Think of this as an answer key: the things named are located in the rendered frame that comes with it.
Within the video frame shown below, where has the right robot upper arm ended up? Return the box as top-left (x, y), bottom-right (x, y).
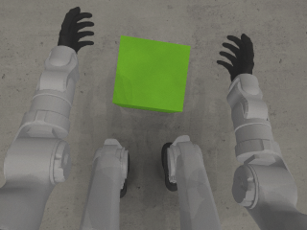
top-left (231, 163), bottom-right (307, 230)

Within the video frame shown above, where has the robot right hand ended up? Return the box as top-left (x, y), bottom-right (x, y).
top-left (217, 34), bottom-right (254, 81)

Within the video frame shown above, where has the left robot upper arm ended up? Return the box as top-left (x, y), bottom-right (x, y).
top-left (0, 136), bottom-right (72, 230)

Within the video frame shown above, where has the right robot thigh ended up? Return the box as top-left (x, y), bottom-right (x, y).
top-left (167, 141), bottom-right (223, 230)

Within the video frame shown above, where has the left robot forearm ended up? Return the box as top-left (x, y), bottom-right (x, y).
top-left (3, 45), bottom-right (80, 180)

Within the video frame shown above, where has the carton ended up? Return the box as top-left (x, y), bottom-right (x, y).
top-left (112, 35), bottom-right (191, 113)

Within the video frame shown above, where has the left robot thigh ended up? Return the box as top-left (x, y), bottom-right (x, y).
top-left (79, 145), bottom-right (129, 230)

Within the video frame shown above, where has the right robot forearm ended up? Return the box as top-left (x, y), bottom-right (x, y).
top-left (226, 73), bottom-right (298, 202)

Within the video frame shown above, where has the robot left hand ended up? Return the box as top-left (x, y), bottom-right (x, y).
top-left (58, 7), bottom-right (94, 54)

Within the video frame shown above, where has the robot thigh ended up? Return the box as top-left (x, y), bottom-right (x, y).
top-left (167, 141), bottom-right (223, 230)
top-left (79, 145), bottom-right (129, 230)

